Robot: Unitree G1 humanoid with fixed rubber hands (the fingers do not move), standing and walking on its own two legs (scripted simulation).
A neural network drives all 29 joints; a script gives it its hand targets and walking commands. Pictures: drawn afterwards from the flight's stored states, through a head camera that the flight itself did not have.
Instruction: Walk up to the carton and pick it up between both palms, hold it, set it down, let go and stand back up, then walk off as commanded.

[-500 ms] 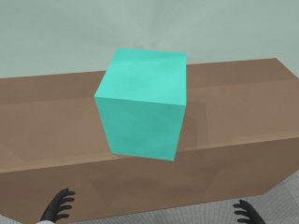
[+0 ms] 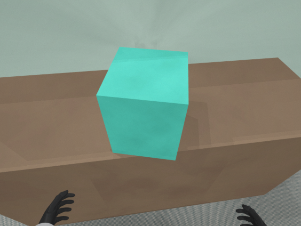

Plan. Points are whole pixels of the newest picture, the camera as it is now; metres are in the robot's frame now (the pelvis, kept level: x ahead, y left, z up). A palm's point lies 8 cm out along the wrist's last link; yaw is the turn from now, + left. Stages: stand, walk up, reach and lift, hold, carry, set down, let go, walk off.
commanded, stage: stand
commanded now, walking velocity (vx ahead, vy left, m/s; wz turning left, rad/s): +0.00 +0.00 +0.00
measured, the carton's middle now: (148, 105) +0.43 +0.01 +0.08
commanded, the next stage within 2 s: none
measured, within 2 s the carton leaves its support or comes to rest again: neither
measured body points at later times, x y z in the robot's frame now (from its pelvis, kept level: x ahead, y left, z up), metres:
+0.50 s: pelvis +0.00 +0.00 +0.00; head +0.00 +0.00 +0.45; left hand +0.16 +0.27 -0.08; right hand +0.13 -0.29 -0.10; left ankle +0.02 +0.12 -0.72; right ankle +0.03 -0.12 -0.72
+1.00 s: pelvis +0.00 +0.01 +0.00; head +0.00 +0.01 +0.45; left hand +0.15 +0.28 -0.08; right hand +0.12 -0.29 -0.10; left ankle +0.02 +0.12 -0.72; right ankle +0.03 -0.12 -0.72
